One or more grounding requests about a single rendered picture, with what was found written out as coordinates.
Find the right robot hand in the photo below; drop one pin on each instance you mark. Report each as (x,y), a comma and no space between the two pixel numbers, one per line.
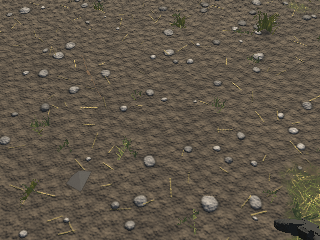
(305,229)

